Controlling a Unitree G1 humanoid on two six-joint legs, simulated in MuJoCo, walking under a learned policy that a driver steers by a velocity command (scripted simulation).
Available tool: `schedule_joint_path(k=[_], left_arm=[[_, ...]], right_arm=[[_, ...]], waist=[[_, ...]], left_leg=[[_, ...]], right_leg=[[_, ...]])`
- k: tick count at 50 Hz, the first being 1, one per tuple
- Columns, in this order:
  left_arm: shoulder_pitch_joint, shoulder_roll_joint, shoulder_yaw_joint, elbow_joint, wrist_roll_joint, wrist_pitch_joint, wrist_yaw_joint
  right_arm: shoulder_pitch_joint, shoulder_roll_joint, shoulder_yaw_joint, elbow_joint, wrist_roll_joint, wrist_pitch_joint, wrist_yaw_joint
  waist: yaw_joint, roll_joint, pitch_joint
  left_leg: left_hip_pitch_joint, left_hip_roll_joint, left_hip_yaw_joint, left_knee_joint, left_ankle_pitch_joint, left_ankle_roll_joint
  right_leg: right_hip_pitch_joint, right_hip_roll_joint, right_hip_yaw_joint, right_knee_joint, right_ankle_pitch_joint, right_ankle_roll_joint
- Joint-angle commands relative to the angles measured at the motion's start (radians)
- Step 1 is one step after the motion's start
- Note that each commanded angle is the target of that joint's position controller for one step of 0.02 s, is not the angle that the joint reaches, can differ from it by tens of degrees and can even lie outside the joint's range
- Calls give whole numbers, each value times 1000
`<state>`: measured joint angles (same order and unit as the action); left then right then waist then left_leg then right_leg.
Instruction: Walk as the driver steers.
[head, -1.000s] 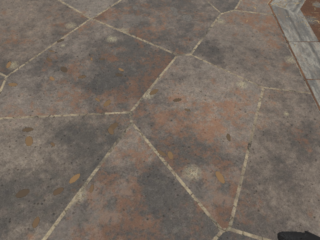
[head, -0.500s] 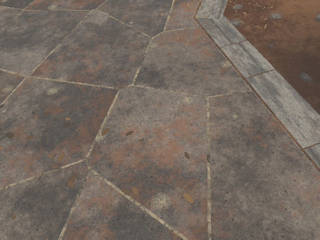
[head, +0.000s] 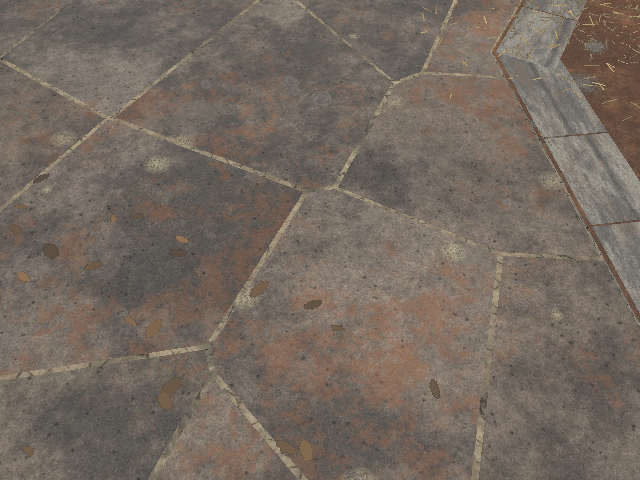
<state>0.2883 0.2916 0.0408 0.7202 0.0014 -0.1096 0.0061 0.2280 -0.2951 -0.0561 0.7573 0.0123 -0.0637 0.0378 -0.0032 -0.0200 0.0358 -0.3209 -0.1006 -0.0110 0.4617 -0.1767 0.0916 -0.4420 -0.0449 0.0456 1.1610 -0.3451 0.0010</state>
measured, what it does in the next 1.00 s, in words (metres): walks ahead, turning left: right foot, then left foot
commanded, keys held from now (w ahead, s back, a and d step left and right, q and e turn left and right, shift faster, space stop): w+q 0.46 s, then w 0.28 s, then w+e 0.26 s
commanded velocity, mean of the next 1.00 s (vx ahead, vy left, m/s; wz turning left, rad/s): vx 0.49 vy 0.00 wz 0.31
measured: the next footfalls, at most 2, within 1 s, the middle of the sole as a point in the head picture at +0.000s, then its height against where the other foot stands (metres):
right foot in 0.32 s outside the picture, level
left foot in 0.82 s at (216, 427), level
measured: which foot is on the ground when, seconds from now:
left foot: down 0.00-0.34, up 0.36-0.80, down 0.82-1.00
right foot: up 0.00-0.30, down 0.32-0.82, up 0.84-1.00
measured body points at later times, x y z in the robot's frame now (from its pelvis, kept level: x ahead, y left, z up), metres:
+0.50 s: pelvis +0.30 -0.02 +0.00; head +0.33 -0.02 +0.45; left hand +0.35 +0.27 -0.09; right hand +0.49 -0.27 -0.11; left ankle +0.22 +0.09 -0.65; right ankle +0.36 -0.12 -0.74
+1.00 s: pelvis +0.54 +0.13 +0.01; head +0.56 +0.15 +0.45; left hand +0.53 +0.42 -0.12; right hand +0.73 -0.09 -0.09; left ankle +0.53 +0.22 -0.74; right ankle +0.57 -0.03 -0.65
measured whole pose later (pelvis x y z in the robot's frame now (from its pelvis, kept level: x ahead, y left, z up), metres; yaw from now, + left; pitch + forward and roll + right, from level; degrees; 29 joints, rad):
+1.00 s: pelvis +0.54 +0.13 +0.01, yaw +18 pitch +1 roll +1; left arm 0.28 0.32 0.06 0.82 -0.03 -0.06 0.00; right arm 0.24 -0.26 -0.05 0.74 -0.01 -0.08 0.02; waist -0.01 -0.05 0.03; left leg -0.24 -0.01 0.11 0.41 -0.19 0.05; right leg -0.52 -0.09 0.05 1.14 -0.31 0.00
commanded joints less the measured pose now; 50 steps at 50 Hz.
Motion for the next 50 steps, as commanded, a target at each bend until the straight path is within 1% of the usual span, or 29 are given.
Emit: schedule_joint_path(k=[1, 3, 6, 8, 10, 13, 14, 15, 16, 17, 18, 19, 20, 21, 22, 24, 27, 32, 36, 38, 39, 40, 41, 42, 43, 44, 46, 47, 50], left_arm=[[-10, 118, 38, -96, 14, -12, 2], [-49, 97, 31, -113, 21, 2, 5], [-178, 57, 14, -144, 21, -4, 1], [-260, 46, 8, -160, 10, -13, -8], [-308, 63, 14, -173, -4, -19, -17], [-295, 106, 32, -172, -9, -27, -24], [-261, 119, 39, -164, -10, -30, -23], [-176, 139, 53, -145, -7, -34, -18], [-50, 173, 67, -130, 8, -38, -12], [84, 253, 88, -117, 29, -32, -4], [127, 232, 86, -85, 8, -19, -14], [77, 144, 64, -105, -1, -12, -11], [30, 110, 53, -110, 2, -1, -5], [-13, 98, 47, -100, 8, 3, -5], [-39, 78, 40, -92, 12, 2, -5], [-57, 72, 39, -75, 10, -5, -8], [-41, 105, 51, -34, 3, -18, -17], [-24, 149, 60, 12, -16, -4, -18], [59, 185, 68, 67, -33, 17, -17], [70, 198, 70, 88, -40, 32, -15], [59, 203, 68, 94, -43, 38, -13], [62, 186, 58, 100, -42, 42, -10], [58, 137, 35, 82, -21, 37, -9], [164, 11, -4, 50, -9, 23, -14], [124, 104, 17, 70, -32, 9, -14], [51, 155, 36, 43, -56, 4, -17], [-15, 136, 38, 32, -33, 11, -9], [8, 126, 41, 41, -30, 26, -9], [31, 65, 34, 49, -33, 64, -7]], right_arm=[[0, -130, -32, -80, -4, -11, -18], [9, -146, -36, -76, 2, -13, -29], [49, -162, -43, -59, 11, -6, -43], [99, -166, -46, -44, 16, 3, -50], [138, -167, -47, -30, 23, 11, -54], [146, -161, -50, -27, 21, 23, -61], [137, -162, -53, -31, 17, 27, -61], [120, -150, -49, -40, 14, 29, -58], [109, -111, -33, -57, 5, 27, -51], [196, -37, -11, -81, 4, 21, -49], [263, -43, 2, -93, 20, 14, -47], [208, -140, -21, -80, 32, 16, -47], [109, -165, -29, -98, 25, 21, -46], [56, -152, -30, -118, 13, 23, -45], [39, -139, -35, -126, 8, 27, -41], [61, -90, -27, -125, 17, 40, -34], [21, -45, -12, -140, 5, 44, -34], [-122, -25, 9, -158, -1, 14, -8], [-230, -44, 7, -197, 7, 4, 6], [-224, -66, -2, -204, 3, 1, 7], [-156, -87, -16, -188, -1, -2, 4], [-13, -131, -41, -143, -5, -2, -4], [164, -201, -67, -108, -14, 2, -19], [215, -298, -81, -102, -28, 7, -28], [227, -211, -61, -105, -22, 5, -28], [174, -166, -44, -96, -17, 0, -26], [58, -98, -26, -90, -17, -10, -21], [22, -70, -19, -90, -24, -20, -18], [-10, -68, -28, -62, -25, -48, -19]], waist=[[15, 75, -67], [17, 68, -29], [-27, 75, -9], [-65, 84, -15], [-78, 92, -15], [-51, 119, -29], [-31, 135, -39], [19, 135, -82], [84, 108, -203], [90, -80, -375], [65, -329, -451], [84, -182, -310], [93, -90, -188], [73, -40, -98], [50, -52, -55], [21, -87, -26], [11, -56, -4], [48, -29, 10], [75, -44, 31], [51, -60, 21], [-2, -65, -18], [-75, -53, -104], [-152, 5, -238], [-94, 269, -374], [-138, 206, -410], [-126, 176, -253], [-63, 124, -114], [-29, 141, -89], [13, 106, -46]], left_leg=[[174, 270, -365, -257, 146, 213], [95, 243, -300, -276, 220, 206], [33, 172, -222, -254, 239, 149], [26, 166, -232, -239, 197, 127], [74, 188, -285, -206, 154, 117], [202, 234, -378, -108, 163, 89], [222, 241, -396, -69, 211, 79], [215, 210, -384, 14, 299, 58], [148, 157, -344, 207, 282, 28], [-132, 32, -225, 551, 16, -37], [-362, 11, -170, 782, -415, -65], [-441, 82, -189, 866, -348, -72], [-448, 118, -144, 870, -262, -78], [-431, 147, -126, 829, -206, -83], [-403, 177, -125, 783, -169, -84], [-340, 197, -102, 733, -145, -88], [-356, 200, -99, 595, -92, -98], [-287, 190, -28, 264, 155, -91], [-263, 167, 2, 138, 131, -63], [-204, 144, 20, 89, 60, -34], [-85, 115, 44, 46, 61, -16], [132, 88, 62, 21, 87, 9], [430, 225, -79, 60, 112, 59], [730, 503, -550, -28, -55, 204], [691, 520, -683, -122, -156, 217], [586, 486, -520, -137, -131, 173], [360, 405, -310, -192, -6, 128], [282, 376, -237, -229, 51, 114], [184, 372, -109, -309, 170, 121]], right_leg=[[-201, -64, 42, -68, 60, 21], [-205, -54, 15, -173, 129, 51], [-137, -8, -5, -434, 356, 69], [-68, 33, -18, -559, 461, 73], [-46, 50, 4, -628, 474, 67], [-27, 46, 44, -688, 378, 32], [15, 47, 39, -695, 325, 13], [140, 53, 17, -733, 321, -18], [371, -29, 72, -709, 311, -72], [753, -257, 382, -695, 209, -194], [871, -397, 738, -795, -5, -282], [759, -366, 669, -833, -140, -242], [623, -320, 507, -847, -83, -201], [490, -278, 397, -876, 40, -189], [409, -243, 313, -905, 118, -180], [310, -205, 208, -962, 180, -183], [287, -212, 125, -1012, 286, -220], [311, -170, -24, -1022, 379, -197], [408, -215, -23, -994, 399, -178], [452, -232, -15, -934, 514, -162], [445, -215, -32, -847, 659, -144], [389, -169, -65, -681, 754, -117], [200, -119, -96, -413, 553, -73], [-176, 55, -92, -36, -126, -2], [-263, 48, 74, 110, -244, -3], [-338, 2, 72, 140, -175, -13], [-294, -69, 42, 52, -22, -10], [-231, -92, 53, 25, 30, -8], [-186, -100, 59, -18, 100, 10]])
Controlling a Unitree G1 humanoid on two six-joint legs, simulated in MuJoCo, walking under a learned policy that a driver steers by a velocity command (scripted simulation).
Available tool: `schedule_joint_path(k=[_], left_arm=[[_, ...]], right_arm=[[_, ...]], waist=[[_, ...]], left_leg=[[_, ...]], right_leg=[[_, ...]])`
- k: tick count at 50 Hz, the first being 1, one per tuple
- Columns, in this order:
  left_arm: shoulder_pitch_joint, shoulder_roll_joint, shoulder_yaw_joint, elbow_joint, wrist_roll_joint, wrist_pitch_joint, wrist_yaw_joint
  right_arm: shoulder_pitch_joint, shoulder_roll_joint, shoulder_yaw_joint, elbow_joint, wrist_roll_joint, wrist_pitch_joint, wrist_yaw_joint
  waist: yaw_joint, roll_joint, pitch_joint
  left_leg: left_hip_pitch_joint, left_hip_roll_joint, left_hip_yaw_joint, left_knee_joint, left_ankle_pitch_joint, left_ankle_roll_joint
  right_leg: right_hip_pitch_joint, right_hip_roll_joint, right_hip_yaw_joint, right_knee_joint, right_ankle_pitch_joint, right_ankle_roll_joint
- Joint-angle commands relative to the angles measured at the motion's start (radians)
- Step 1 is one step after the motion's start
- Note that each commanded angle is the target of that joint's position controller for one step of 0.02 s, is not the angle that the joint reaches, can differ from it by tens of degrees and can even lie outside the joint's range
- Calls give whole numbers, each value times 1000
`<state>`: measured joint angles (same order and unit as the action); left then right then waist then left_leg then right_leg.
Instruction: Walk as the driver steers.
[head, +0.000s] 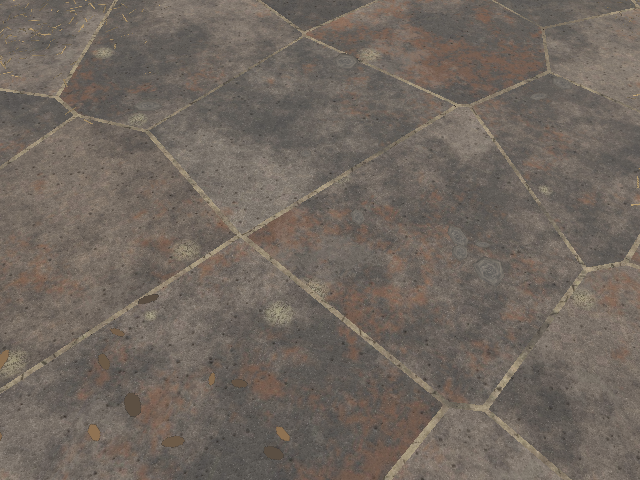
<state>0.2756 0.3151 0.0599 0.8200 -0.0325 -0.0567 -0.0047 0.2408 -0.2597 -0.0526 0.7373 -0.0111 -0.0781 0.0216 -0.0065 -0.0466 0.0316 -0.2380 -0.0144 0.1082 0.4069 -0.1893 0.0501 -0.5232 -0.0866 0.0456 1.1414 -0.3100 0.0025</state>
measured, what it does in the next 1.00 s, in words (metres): walks ahead, turning right: right foot, then left foot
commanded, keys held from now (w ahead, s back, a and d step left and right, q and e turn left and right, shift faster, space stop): w+e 0.90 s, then w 0.10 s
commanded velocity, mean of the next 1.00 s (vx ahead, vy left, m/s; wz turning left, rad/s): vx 0.50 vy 0.00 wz -0.52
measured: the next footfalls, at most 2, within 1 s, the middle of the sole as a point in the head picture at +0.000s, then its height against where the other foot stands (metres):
right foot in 0.34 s outside the picture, level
left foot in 0.82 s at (349, 392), level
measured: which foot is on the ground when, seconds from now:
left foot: down 0.00-0.36, up 0.38-0.80, down 0.82-1.00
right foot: up 0.00-0.32, down 0.34-0.84, up 0.86-1.00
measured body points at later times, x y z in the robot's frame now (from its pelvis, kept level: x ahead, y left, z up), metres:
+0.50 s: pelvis +0.27 -0.08 -0.01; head +0.31 -0.10 +0.44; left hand +0.47 +0.16 -0.11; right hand +0.32 -0.38 -0.12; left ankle +0.25 +0.10 -0.65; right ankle +0.30 -0.15 -0.74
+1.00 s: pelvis +0.56 -0.12 +0.00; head +0.58 -0.12 +0.45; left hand +0.81 +0.05 -0.11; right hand +0.50 -0.41 -0.10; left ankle +0.64 -0.04 -0.74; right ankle +0.45 -0.22 -0.66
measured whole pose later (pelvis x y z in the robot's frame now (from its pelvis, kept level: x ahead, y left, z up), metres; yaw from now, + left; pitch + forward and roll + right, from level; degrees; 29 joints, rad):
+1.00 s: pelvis +0.56 -0.12 +0.00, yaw -34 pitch +1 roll +1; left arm 0.29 0.31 0.07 0.69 -0.02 -0.02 0.01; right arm 0.23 -0.26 -0.06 0.76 -0.01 -0.10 0.02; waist -0.02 -0.05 0.02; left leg -0.26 -0.03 0.05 0.43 -0.19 0.03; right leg -0.51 -0.02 0.08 1.16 -0.35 -0.02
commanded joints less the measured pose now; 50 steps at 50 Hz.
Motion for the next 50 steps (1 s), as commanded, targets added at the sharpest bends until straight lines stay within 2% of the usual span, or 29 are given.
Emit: schedule_joint_path(k=[1, 3, 7, 12, 15, 16, 17, 18, 19, 20, 21, 22, 23, 24, 27, 32, 34, 37, 39, 40, 41, 42, 43, 44, 45, 46, 47, 48, 50], left_arm=[[25, 35, 14, -59, 3, 18, 5], [-19, 27, 12, -76, 7, 20, 2], [-145, 2, -2, -117, 12, 12, -24], [-270, 9, -5, -191, 11, 13, -54], [-201, 55, 21, -203, 11, 20, -62], [-89, 91, 42, -180, 8, 23, -59], [76, 149, 77, -138, 7, 27, -45], [172, 252, 107, -117, 4, 38, -21], [117, 297, 103, -156, 6, 22, -27], [120, 199, 75, -162, 11, 8, -34], [91, 160, 64, -157, 15, -3, -33], [27, 136, 56, -162, 12, -8, -32], [-27, 99, 45, -176, 16, -10, -28], [-54, 87, 39, -193, 28, -10, -23], [-44, 113, 47, -190, 23, -16, -7], [20, 139, 54, -165, 13, -2, 18], [56, 146, 57, -151, 9, 4, 20], [79, 132, 56, -139, 5, 12, 24], [62, 131, 58, -143, 9, 17, 26], [50, 111, 52, -149, 11, 20, 25], [50, 60, 33, -159, 18, 17, 21], [142, -6, 13, -181, 13, 12, 20], [197, 23, 8, -198, -7, 6, 22], [140, 118, 30, -179, -12, 9, 23], [54, 140, 38, -192, -1, 15, 23], [12, 123, 36, -201, 12, 16, 22], [-2, 102, 37, -205, 16, 16, 18], [9, 79, 33, -204, 11, 18, 13], [12, 41, 24, -202, 8, 22, 9]], right_arm=[[-23, -112, -36, -31, -5, -38, -6], [-11, -124, -41, -10, -8, -38, -15], [11, -158, -50, 16, -1, -29, -28], [82, -195, -65, 61, 24, 5, -34], [62, -236, -76, 57, 33, 30, -45], [49, -244, -77, 52, 35, 39, -48], [40, -232, -69, 46, 36, 41, -53], [81, -146, -42, 15, 4, 29, -52], [118, -66, -9, -31, 2, -8, -39], [-2, -163, -30, -47, 38, -41, -23], [-57, -169, -29, -68, 58, -59, -17], [-58, -155, -27, -58, 39, -67, -24], [-53, -168, -36, -47, 14, -62, -30], [-34, -170, -40, -43, 8, -49, -27], [-38, -133, -33, -50, -5, -20, -28], [-228, -83, -9, -99, 2, -22, -18], [-278, -95, -10, -114, 14, -29, -9], [-286, -134, -24, -123, 21, -42, 2], [-231, -156, -36, -112, 23, -52, 4], [-151, -169, -47, -90, 20, -56, 0], [-36, -204, -61, -74, 4, -62, -7], [91, -286, -80, -62, -17, -59, -15], [141, -281, -83, -30, 0, -45, -4], [89, -191, -59, -50, 13, -41, -5], [43, -155, -48, -57, 11, -31, -10], [7, -133, -38, -51, 4, -26, -9], [-9, -112, -30, -40, -2, -26, -10], [-15, -106, -27, -31, -6, -29, -9], [-3, -108, -28, -10, 4, -38, -7]], waist=[[18, 118, -24], [11, 104, 0], [-32, 87, 39], [-67, 80, 76], [-1, 130, -8], [65, 133, -70], [153, 106, -154], [146, -83, -234], [61, -211, -368], [130, -71, -344], [114, -44, -216], [62, 43, -138], [28, 37, -101], [1, 14, -90], [-14, 17, -69], [58, -25, -27], [79, -35, -24], [71, -51, -27], [34, -82, -34], [-10, -83, -63], [-65, -43, -161], [-64, 163, -318], [-45, 395, -358], [-66, 250, -222], [-70, 173, -125], [-55, 128, -64], [-35, 137, -32], [-18, 158, -22], [-9, 158, -20]], left_leg=[[96, 285, -191, -267, 214, 160], [115, 274, -117, -279, 252, 151], [137, 255, 8, -297, 260, 121], [309, 305, 65, -231, 363, 97], [364, 304, 105, -30, 822, 62], [338, 286, 122, 131, 917, 45], [215, 245, 141, 363, 833, 8], [-116, 158, 141, 709, 285, -48], [-439, -50, -72, 989, -408, -88], [-549, 10, -216, 1017, -362, -64], [-577, 51, -203, 959, -277, -39], [-530, 96, -201, 861, -206, -35], [-464, 122, -200, 779, -163, -42], [-404, 134, -205, 750, -133, -50], [-364, 123, -173, 625, -72, -98], [-292, 52, -154, 242, 237, -129], [-253, 29, -160, 171, 283, -127], [-235, 23, -197, 98, 223, -100], [-169, 21, -192, 78, 135, -67], [-61, 17, -173, 40, 132, -43], [143, 98, -235, 49, 108, 5], [499, 322, -554, 24, -25, 123], [593, 447, -925, -93, -310, 211], [489, 413, -847, -128, -440, 175], [370, 374, -686, -130, -353, 136], [254, 325, -572, -149, -223, 125], [181, 288, -492, -171, -131, 121], [130, 261, -431, -196, -76, 118], [104, 248, -355, -230, 11, 141]], right_leg=[[-126, -58, 66, -26, 99, 13], [-168, -53, 73, -121, 195, 20], [-136, -34, -1, -359, 371, 3], [-178, -10, -67, -495, 291, -49], [-22, 81, -151, -497, 140, -106], [123, 126, -172, -515, 120, -134], [382, 157, -147, -581, 175, -174], [693, -38, 191, -610, 159, -264], [906, -243, 775, -789, -20, -452], [898, -236, 737, -859, -39, -400], [778, -202, 586, -858, 23, -359], [629, -153, 471, -855, 126, -321], [520, -118, 389, -866, 232, -302], [446, -98, 356, -887, 291, -300], [331, -67, 276, -918, 415, -309], [251, 12, 196, -904, 286, -234], [259, -4, 235, -888, 227, -223], [347, -40, 326, -804, 177, -206], [373, -53, 375, -740, 199, -188], [361, -23, 366, -675, 231, -166], [302, 33, 314, -491, 221, -132], [36, 158, 182, -158, -30, -60], [-203, 164, 131, 69, -303, -32], [-275, 102, 152, 161, -221, -22], [-276, 69, 111, 171, -141, -17], [-242, 43, 98, 131, -79, -15], [-207, 18, 101, 83, -38, -17], [-162, 5, 94, 51, -16, -19], [-142, 3, 76, -14, 1, -15]])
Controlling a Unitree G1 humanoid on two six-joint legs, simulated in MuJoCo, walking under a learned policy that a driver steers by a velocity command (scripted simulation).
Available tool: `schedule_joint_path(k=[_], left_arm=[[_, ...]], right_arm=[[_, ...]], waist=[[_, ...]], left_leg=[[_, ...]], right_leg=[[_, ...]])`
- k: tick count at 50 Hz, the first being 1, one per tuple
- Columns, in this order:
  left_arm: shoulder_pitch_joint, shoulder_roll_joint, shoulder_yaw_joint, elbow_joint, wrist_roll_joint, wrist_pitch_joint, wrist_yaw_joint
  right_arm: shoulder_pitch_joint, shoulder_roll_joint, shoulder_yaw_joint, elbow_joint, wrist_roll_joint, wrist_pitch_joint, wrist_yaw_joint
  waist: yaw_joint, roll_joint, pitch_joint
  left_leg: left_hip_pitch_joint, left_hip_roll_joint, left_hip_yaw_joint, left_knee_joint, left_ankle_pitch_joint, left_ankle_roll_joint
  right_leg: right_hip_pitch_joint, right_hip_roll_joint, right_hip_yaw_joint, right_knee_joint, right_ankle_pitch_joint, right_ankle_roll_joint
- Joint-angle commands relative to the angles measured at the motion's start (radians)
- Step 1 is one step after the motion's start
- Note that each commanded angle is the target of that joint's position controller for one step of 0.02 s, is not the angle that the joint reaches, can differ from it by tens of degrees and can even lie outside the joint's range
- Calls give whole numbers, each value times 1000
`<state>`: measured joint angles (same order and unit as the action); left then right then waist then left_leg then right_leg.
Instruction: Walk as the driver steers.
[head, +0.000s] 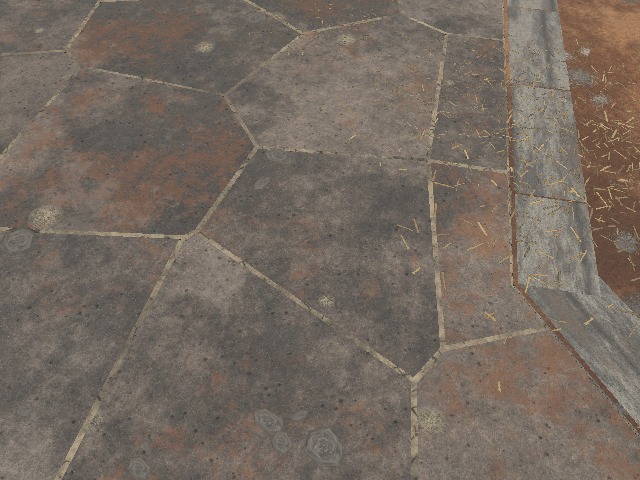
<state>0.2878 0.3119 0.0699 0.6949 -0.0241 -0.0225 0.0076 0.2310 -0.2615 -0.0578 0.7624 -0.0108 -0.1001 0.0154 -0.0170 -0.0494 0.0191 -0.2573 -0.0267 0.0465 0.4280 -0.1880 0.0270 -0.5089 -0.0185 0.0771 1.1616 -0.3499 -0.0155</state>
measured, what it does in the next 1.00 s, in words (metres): walks ahead: right foot, then left foot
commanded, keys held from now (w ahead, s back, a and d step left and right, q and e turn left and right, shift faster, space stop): w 0.76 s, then no key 0.24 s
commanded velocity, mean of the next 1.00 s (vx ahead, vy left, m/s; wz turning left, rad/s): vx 0.45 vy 0.00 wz -0.09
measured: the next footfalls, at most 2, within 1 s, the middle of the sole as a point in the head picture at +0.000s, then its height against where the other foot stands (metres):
right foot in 0.32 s outside the picture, level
left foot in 0.84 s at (291, 408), level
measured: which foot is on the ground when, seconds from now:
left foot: down 0.00-0.32, up 0.34-0.82, down 0.84-1.00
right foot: up 0.00-0.30, down 0.32-0.84, up 0.86-1.00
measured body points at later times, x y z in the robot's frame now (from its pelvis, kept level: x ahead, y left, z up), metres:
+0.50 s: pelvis +0.27 -0.07 +0.00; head +0.29 -0.08 +0.45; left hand +0.40 +0.19 -0.10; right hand +0.34 -0.35 -0.12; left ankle +0.25 +0.09 -0.66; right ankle +0.29 -0.15 -0.74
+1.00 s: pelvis +0.52 -0.02 +0.00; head +0.57 -0.01 +0.44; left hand +0.60 +0.26 -0.14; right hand +0.66 -0.29 -0.11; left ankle +0.61 +0.06 -0.74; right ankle +0.44 -0.17 -0.66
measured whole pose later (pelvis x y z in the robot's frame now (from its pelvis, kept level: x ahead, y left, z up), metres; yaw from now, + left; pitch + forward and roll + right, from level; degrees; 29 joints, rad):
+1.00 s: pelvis +0.52 -0.02 +0.00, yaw -3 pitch +2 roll +0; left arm 0.27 0.30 0.05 0.85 -0.01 -0.03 0.02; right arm 0.12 -0.26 -0.03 0.82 -0.02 -0.07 0.04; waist 0.01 -0.03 0.06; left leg -0.37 -0.02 0.05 0.45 -0.11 0.05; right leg -0.42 -0.02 0.05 1.09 -0.48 0.04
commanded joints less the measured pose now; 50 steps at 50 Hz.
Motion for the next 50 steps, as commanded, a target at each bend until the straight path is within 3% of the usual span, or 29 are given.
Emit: schedule_joint_path(k=[1, 5, 9, 12, 14, 15, 16, 17, 18, 19, 20, 21, 22, 23, 26, 29, 32, 36, 39, 40, 41, 42, 43, 44, 45, 46, 47, 48, 50], left_arm=[[-21, 35, 10, -84, 4, -12, -4], [-124, 10, -9, -108, 16, -28, -17], [-255, -1, -21, -137, 7, -44, -37], [-305, 21, -15, -161, 1, -47, -47], [-253, 51, -1, -151, 7, -50, -49], [-143, 80, 18, -117, 13, -49, -45], [11, 130, 43, -70, 17, -45, -35], [167, 219, 64, -47, 32, -36, -19], [170, 246, 61, -43, 25, -37, -24], [134, 155, 36, -45, 16, -41, -28], [71, 126, 24, -47, 13, -45, -29], [12, 104, 17, -49, 18, -47, -32], [-28, 80, 11, -52, 25, -51, -36], [-51, 64, 7, -51, 31, -56, -36], [-52, 80, 14, -23, 24, -77, -33], [-15, 99, 19, 11, 23, -77, -21], [26, 122, 23, 41, 18, -71, -11], [99, 140, 29, 97, 6, -58, -7], [98, 148, 34, 123, 6, -40, 1], [87, 154, 35, 125, 9, -32, 5], [66, 154, 33, 123, 11, -24, 9], [79, 128, 21, 116, 20, -22, 14], [171, 50, -8, 95, 47, -33, 11], [278, 1, -23, 140, 34, -43, 4], [204, 114, 5, 149, 7, -46, 1], [113, 121, 10, 121, -9, -42, 4], [61, 109, 8, 115, 3, -32, 13], [49, 97, 11, 113, 17, -17, 21], [96, 46, 4, 129, 22, 13, 30]], right_arm=[[13, -122, -28, -24, 7, -20, 0], [30, -164, -36, 7, 20, -12, -3], [103, -195, -38, 48, 33, 6, -5], [141, -211, -41, 79, 42, 24, -6], [131, -229, -44, 89, 46, 36, -10], [118, -227, -41, 91, 49, 41, -14], [123, -197, -28, 86, 39, 40, -18], [141, -118, 1, 49, 8, 31, -18], [213, -64, 22, 43, 14, 9, -12], [134, -168, -6, 41, 40, -3, -4], [62, -184, -11, 18, 52, -11, 0], [31, -168, -10, 21, 41, -12, -5], [30, -161, -13, 23, 27, -6, -6], [52, -146, -12, 31, 25, 4, -4], [44, -105, -5, 30, 19, 31, -7], [-63, -91, 2, -1, 10, 32, -6], [-169, -72, 13, -25, 16, 21, 7], [-273, -83, 16, -64, 25, 12, 26], [-269, -107, 9, -74, 19, 6, 38], [-224, -123, 2, -63, 11, 3, 38], [-117, -149, -15, -30, 2, -1, 34], [4, -202, -33, 3, -8, -4, 26], [110, -285, -47, 15, -30, 0, 18], [143, -259, -41, 33, -12, 14, 22], [122, -200, -26, 24, 10, 23, 23], [33, -173, -16, 16, 14, 26, 19], [-37, -138, -5, 11, 12, 27, 17], [-84, -110, 3, 10, 4, 27, 17], [-134, -86, 11, 22, -19, 21, 19]], waist=[[3, 148, -1], [-16, 116, 7], [-66, 118, 30], [-63, 134, 46], [-12, 147, 13], [55, 136, -55], [123, 116, -158], [158, -56, -305], [105, -238, -402], [128, -128, -296], [109, -99, -168], [79, -30, -110], [48, -31, -68], [19, -41, -62], [-8, -28, -34], [17, -3, 6], [56, -2, 32], [88, 0, 58], [62, -12, 50], [36, -28, 16], [-23, -30, -55], [-68, 2, -163], [-52, 185, -341], [-40, 337, -477], [-74, 206, -415], [-48, 165, -263], [-22, 104, -175], [11, 102, -128], [63, 152, -128]], left_leg=[[125, 266, -270, -266, 52, 178], [155, 255, -161, -291, 186, 184], [171, 246, -95, -281, 210, 161], [250, 290, -104, -247, 259, 145], [283, 295, -85, -158, 448, 122], [261, 262, -41, -25, 596, 99], [157, 214, 0, 171, 581, 65], [-133, 129, 43, 531, 223, 11], [-392, -5, -70, 772, -398, -16], [-503, 58, -139, 857, -375, -7], [-533, 102, -113, 836, -278, 5], [-497, 137, -99, 787, -194, 2], [-452, 160, -103, 735, -138, -6], [-394, 174, -110, 713, -100, -13], [-381, 177, -100, 632, -28, -42], [-424, 173, -98, 446, 131, -58], [-375, 138, -70, 252, 279, -52], [-378, 113, -72, 133, 284, -27], [-350, 93, -69, 76, 184, 13], [-274, 64, -46, 63, 160, 27], [-120, 26, -11, 36, 197, 49], [102, 67, -36, 47, 417, 81], [504, 311, -315, 140, 719, 204], [657, 453, -613, 54, 749, 330], [559, 407, -539, 16, 649, 289], [422, 372, -411, -9, 620, 251], [283, 325, -331, -45, 618, 230], [157, 296, -276, -80, 608, 210], [9, 259, -201, -129, 636, 209]], right_leg=[[-171, -67, 42, -82, 62, 7], [-170, -84, -6, -327, 240, 19], [-89, -56, -67, -520, 345, 16], [-75, -39, -74, -594, 286, -15], [36, -6, -100, -645, 240, -49], [204, 23, -126, -686, 265, -76], [448, 5, -103, -672, 282, -106], [775, -235, 220, -660, 261, -198], [907, -385, 635, -809, 101, -320], [836, -348, 576, -842, 15, -284], [705, -308, 423, -860, 75, -250], [584, -261, 328, -884, 158, -231], [489, -230, 262, -916, 247, -223], [427, -210, 221, -948, 290, -221], [352, -199, 133, -1010, 387, -241], [357, -180, 65, -1034, 405, -227], [356, -158, 6, -1044, 374, -197], [463, -205, 11, -1011, 356, -186], [559, -233, 17, -925, 501, -155], [576, -220, 8, -857, 660, -136], [569, -178, -19, -725, 832, -106], [490, -114, -58, -541, 795, -60], [178, -9, -88, -193, 372, 6], [-21, 118, 10, 61, -330, 48], [-62, 72, 97, 139, -324, 41], [-121, 22, 47, 116, -263, 38], [-109, -21, 9, 55, -196, 46], [-43, -55, 5, -15, -137, 50], [118, -71, -3, -113, -63, 65]])
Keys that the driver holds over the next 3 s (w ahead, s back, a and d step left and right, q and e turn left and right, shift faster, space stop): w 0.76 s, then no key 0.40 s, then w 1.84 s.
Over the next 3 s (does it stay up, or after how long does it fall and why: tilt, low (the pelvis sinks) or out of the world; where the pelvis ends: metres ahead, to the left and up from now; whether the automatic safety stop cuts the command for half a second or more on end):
stays up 1.45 0.00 0.01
